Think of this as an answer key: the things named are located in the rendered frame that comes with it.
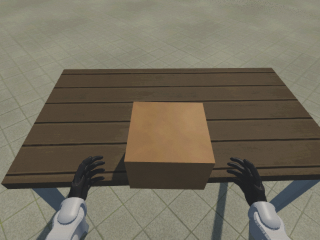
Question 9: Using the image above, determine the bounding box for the table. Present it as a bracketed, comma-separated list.
[1, 67, 320, 234]

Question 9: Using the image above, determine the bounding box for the robot left hand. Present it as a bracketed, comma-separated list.
[68, 155, 105, 201]

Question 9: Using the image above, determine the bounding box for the left robot forearm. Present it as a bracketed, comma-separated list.
[45, 197, 87, 240]

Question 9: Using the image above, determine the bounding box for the right robot forearm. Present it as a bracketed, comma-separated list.
[248, 201, 291, 240]

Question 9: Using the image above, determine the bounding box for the robot right hand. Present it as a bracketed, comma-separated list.
[226, 157, 267, 206]

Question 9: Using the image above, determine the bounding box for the carton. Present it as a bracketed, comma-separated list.
[124, 101, 215, 190]

